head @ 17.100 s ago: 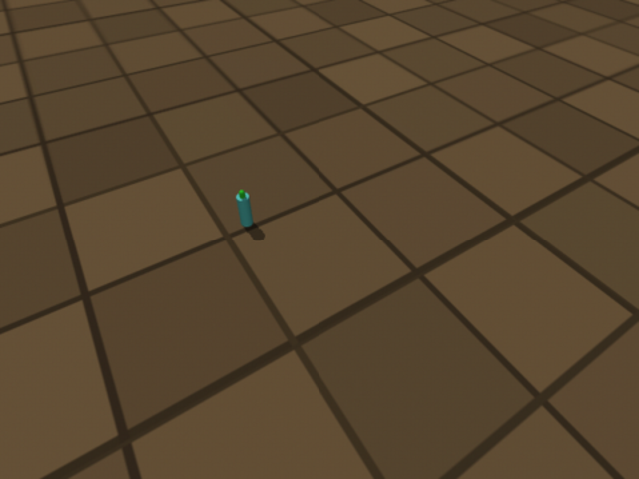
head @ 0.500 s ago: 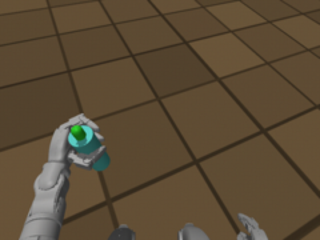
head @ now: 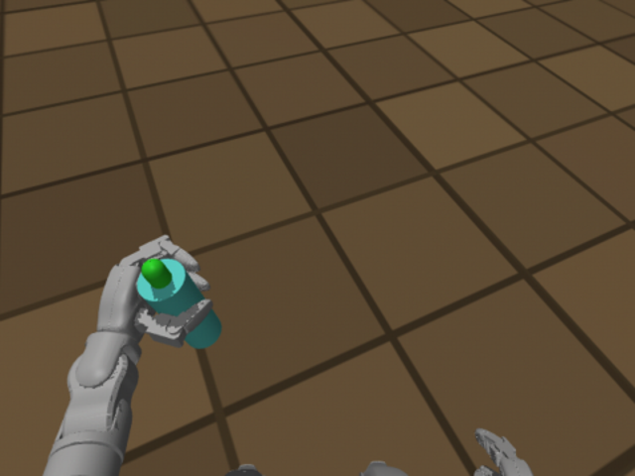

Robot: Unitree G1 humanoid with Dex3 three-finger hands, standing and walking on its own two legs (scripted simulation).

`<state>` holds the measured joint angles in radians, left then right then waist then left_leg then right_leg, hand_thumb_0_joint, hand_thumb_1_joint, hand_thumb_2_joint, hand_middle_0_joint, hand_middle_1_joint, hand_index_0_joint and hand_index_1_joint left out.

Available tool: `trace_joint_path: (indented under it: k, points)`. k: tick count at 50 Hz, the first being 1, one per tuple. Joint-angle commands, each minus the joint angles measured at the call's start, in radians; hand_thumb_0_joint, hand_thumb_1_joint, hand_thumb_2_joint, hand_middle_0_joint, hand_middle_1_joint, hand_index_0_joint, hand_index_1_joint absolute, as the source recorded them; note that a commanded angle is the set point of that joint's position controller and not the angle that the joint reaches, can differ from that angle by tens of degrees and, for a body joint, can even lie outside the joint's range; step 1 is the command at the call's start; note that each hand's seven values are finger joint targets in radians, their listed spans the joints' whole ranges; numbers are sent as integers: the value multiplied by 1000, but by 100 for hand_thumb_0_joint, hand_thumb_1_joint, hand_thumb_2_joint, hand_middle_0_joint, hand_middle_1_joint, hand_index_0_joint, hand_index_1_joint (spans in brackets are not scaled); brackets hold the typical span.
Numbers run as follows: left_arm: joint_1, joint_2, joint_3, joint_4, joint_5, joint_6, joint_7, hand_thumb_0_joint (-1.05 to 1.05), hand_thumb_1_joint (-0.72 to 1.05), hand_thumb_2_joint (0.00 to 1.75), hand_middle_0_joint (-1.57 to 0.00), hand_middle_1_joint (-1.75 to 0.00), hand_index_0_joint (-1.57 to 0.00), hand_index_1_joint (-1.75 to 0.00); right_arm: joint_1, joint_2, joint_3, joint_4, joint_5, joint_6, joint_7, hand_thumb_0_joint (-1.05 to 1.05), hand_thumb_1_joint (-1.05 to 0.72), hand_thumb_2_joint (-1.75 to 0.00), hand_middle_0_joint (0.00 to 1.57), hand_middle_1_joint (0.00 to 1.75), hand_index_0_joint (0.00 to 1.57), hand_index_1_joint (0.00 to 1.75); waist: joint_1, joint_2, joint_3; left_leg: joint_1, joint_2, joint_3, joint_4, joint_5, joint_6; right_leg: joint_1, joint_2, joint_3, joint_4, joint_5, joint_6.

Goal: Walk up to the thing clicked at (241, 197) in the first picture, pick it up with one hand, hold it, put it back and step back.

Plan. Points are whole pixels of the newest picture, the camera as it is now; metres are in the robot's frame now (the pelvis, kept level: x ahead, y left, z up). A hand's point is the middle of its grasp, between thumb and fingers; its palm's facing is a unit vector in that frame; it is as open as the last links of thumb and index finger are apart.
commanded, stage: hold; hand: left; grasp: from the side
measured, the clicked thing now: (180, 302) +0.33 +0.17 +0.02
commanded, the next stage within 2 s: none
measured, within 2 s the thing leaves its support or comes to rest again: neither
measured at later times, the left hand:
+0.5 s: hand (180, 296) +0.32 +0.17 +0.05, palm faces -0.04 -1.00 +0.00, open 7.8 cm
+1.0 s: hand (174, 295) +0.32 +0.17 +0.06, palm faces -0.03 -1.00 +0.00, open 7.8 cm
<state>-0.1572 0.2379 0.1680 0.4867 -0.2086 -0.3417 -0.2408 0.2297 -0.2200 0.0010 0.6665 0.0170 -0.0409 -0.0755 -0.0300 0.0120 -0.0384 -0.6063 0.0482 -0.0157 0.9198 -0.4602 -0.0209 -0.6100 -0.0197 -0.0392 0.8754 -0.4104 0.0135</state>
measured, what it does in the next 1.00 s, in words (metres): stands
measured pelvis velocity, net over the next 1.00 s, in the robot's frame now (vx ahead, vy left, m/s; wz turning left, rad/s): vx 0.00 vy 0.00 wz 0.00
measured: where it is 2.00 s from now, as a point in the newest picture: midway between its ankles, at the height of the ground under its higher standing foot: outside the picture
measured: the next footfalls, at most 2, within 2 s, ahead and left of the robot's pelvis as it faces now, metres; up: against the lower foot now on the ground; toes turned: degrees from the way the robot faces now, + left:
none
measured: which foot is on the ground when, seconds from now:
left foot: down 0.00-1.00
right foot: down 0.00-1.00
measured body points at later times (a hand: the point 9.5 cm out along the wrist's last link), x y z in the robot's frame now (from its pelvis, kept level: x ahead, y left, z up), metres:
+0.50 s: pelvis +0.00 +0.00 +0.01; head +0.04 +0.00 +0.46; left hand +0.32 +0.22 +0.06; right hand +0.13 -0.25 -0.10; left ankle +0.00 +0.13 -0.69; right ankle +0.02 -0.13 -0.69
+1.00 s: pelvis +0.00 +0.00 +0.01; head +0.04 +0.00 +0.46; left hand +0.31 +0.22 +0.06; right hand +0.13 -0.25 -0.09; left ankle +0.00 +0.13 -0.69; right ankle +0.02 -0.13 -0.69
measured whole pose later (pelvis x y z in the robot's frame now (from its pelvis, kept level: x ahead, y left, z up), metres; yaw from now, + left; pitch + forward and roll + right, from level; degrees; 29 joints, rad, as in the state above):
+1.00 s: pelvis +0.00 +0.00 +0.01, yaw +0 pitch +5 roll -1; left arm -0.12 0.23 0.16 0.46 -0.20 -0.33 -0.23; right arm 0.23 -0.22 0.00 0.68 0.02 -0.05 -0.07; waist -0.02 0.01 -0.02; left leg -0.49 0.04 -0.01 0.82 -0.42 -0.02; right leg -0.50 -0.02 -0.04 0.79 -0.37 0.01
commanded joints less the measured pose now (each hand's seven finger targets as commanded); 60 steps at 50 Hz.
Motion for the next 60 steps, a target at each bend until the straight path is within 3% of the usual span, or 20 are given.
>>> trace_joint_path:
  k: [1,2,5,7,8,15,16,24,25,26,30,31,33,40,43,47,49,50,58,60]
  points:
    - [-312,142,55,-267,-34,-91,1,0,34,124,-133,-146,-135,-145,-12,-145,-50,-123,3,-40,-12,0,-91,-90,20,30,20,30,1,17,-320,152,-38,13,-144,291,19,184,26,0,-119,297,-23]
    - [-312,160,74,-274,-31,-92,4,0,35,125,-132,-146,-134,-145,-8,-142,-50,-120,1,-38,-12,0,-90,-90,20,30,20,30,5,34,-326,159,-39,18,-141,309,18,185,26,3,-119,314,-24]
    - [-341,141,51,-297,-33,-96,1,0,34,126,-134,-148,-136,-147,-15,-139,-47,-122,3,-37,-10,0,-91,-90,20,30,20,30,5,31,-318,168,-39,17,-153,307,18,199,23,2,-126,316,-23]
    - [-287,170,89,-256,-31,-90,0,0,33,126,-133,-148,-135,-147,-5,-138,-50,-107,0,-33,-14,0,-91,-90,20,30,20,30,14,30,-333,178,-39,18,-154,323,18,217,24,3,-132,325,-22]
    - [-316,136,48,-275,-29,-90,-1,0,35,126,-133,-147,-135,-146,-17,-143,-50,-124,2,-36,-11,0,-90,-90,20,30,20,30,-2,24,-323,187,-37,16,-161,328,18,213,24,2,-131,333,-23]
    - [-320,142,58,-296,-37,-89,-2,0,36,126,-132,-146,-134,-145,-37,-138,-45,-132,4,-38,-11,0,-90,-90,20,30,20,30,9,25,-284,180,-42,20,-187,256,20,215,22,2,-163,268,-21]
    - [-285,150,75,-282,-37,-85,-1,0,37,126,-132,-147,-134,-146,-33,-140,-49,-126,4,-39,-12,0,-90,-90,20,30,20,30,14,15,-289,183,-41,17,-189,265,21,224,23,1,-164,274,-19]
    - [-316,137,45,-331,-33,-83,1,0,35,126,-132,-147,-134,-146,-34,-135,-46,-125,4,-41,-11,0,-90,-90,20,30,20,30,2,34,-293,216,-41,22,-193,319,21,242,20,3,-171,333,-18]
    - [-301,149,67,-318,-33,-83,6,0,32,124,-130,-145,-132,-144,-40,-133,-45,-128,5,-40,-12,0,-90,-90,20,30,20,30,9,26,-286,215,-44,27,-191,313,24,243,18,7,-178,334,-15]
    - [-271,132,62,-263,-34,-80,1,0,32,126,-131,-147,-133,-146,-31,-137,-48,-117,4,-39,-13,0,-90,-90,20,30,20,30,-4,-4,-269,209,-40,21,-194,307,25,236,20,3,-174,323,-15]
    - [-260,114,54,-252,-38,-81,-2,0,33,127,-131,-147,-133,-146,-30,-139,-50,-109,2,-41,-11,0,-90,-90,20,30,20,30,-2,2,-251,206,-40,20,-202,287,23,220,23,0,-177,297,-18]
    - [-310,126,47,-332,-36,-90,-2,0,38,126,-130,-145,-132,-144,-42,-134,-49,-119,2,-42,-9,0,-89,-90,20,30,20,30,8,29,-269,210,-42,21,-207,274,22,226,20,2,-183,288,-19]
    - [-278,147,72,-266,-26,-91,0,0,36,126,-131,-147,-133,-146,-43,-137,-49,-120,0,-43,-11,0,-90,-90,20,30,20,30,7,8,-280,203,-42,23,-199,278,25,238,20,5,-180,295,-17]
    - [-285,121,44,-331,-36,-95,0,0,39,125,-130,-145,-132,-144,-44,-141,-50,-124,6,-51,-5,0,-90,-90,20,30,20,30,11,38,-279,230,-37,13,-221,280,15,234,27,-5,-175,278,-24]
    - [-299,155,71,-325,-31,-93,10,0,35,125,-130,-146,-132,-145,-44,-137,-46,-124,6,-53,-5,0,-90,-90,20,30,20,30,15,34,-295,231,-40,14,-210,316,17,262,25,-2,-177,311,-22]
    - [-291,110,37,-299,-34,-83,10,0,32,126,-129,-146,-131,-145,-37,-140,-49,-119,7,-54,-6,0,-90,-90,20,30,20,30,2,5,-275,240,-35,13,-217,312,19,246,25,-3,-183,310,-21]
    - [-243,127,55,-269,-29,-76,7,0,33,126,-130,-146,-132,-145,-36,-139,-51,-116,6,-51,-6,0,-90,-90,20,30,20,30,12,31,-270,232,-42,21,-210,320,22,242,21,2,-190,325,-18]
    - [-266,106,24,-277,-24,-77,5,0,32,124,-129,-145,-131,-144,-38,-138,-50,-117,5,-53,-4,0,-90,-90,20,30,20,30,1,0,-253,227,-41,22,-212,303,24,235,21,0,-196,314,-17]
    - [-305,131,50,-339,-25,-99,16,0,36,126,-129,-145,-130,-145,-33,-128,-46,-116,3,-53,1,0,-90,-90,20,30,20,30,14,39,-305,245,-41,24,-208,315,21,254,20,4,-185,323,-20]
    - [-301,126,49,-297,-23,-95,20,0,35,125,-128,-144,-130,-143,-42,-132,-47,-115,3,-54,3,0,-90,-90,20,30,20,30,6,29,-244,217,-39,19,-216,288,20,226,25,-2,-189,291,-21]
